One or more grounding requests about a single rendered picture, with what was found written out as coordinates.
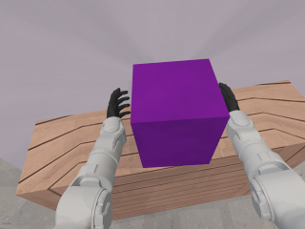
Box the robot left upper arm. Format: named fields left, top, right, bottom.
left=52, top=186, right=112, bottom=229

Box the pedestal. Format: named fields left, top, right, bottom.
left=15, top=80, right=305, bottom=220

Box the robot right upper arm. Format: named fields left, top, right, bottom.
left=249, top=169, right=305, bottom=229

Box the left robot forearm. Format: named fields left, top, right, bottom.
left=55, top=116, right=127, bottom=223

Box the carton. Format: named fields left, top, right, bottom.
left=131, top=58, right=230, bottom=168

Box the left robot hand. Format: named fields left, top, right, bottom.
left=107, top=88, right=131, bottom=118

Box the right robot hand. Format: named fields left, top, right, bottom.
left=218, top=82, right=240, bottom=113

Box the right robot forearm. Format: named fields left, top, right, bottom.
left=226, top=110, right=305, bottom=185

